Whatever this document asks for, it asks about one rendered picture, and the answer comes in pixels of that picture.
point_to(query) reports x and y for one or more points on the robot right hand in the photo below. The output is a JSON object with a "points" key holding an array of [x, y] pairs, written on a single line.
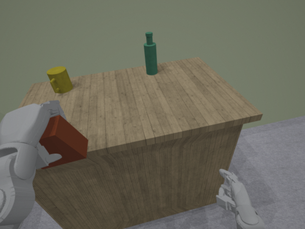
{"points": [[235, 196]]}

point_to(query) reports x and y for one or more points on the robot right forearm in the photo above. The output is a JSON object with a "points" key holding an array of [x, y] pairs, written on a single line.
{"points": [[248, 218]]}

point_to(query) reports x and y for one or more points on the sponge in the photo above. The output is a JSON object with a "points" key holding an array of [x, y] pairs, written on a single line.
{"points": [[60, 137]]}

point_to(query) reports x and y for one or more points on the robot left hand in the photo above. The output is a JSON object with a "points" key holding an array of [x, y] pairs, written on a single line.
{"points": [[27, 124]]}

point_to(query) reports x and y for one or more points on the table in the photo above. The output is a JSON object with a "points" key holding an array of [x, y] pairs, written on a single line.
{"points": [[156, 144]]}

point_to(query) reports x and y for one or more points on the robot left forearm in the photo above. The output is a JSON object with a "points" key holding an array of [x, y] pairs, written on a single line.
{"points": [[17, 172]]}

